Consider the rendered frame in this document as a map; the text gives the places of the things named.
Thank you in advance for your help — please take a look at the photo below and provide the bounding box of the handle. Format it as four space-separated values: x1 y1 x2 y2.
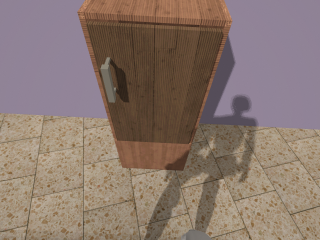
100 57 117 103

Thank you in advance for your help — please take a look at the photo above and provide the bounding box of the cupboard door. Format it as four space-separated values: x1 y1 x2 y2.
86 21 223 144

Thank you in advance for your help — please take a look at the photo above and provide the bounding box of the robot right thigh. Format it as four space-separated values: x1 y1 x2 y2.
181 230 212 240

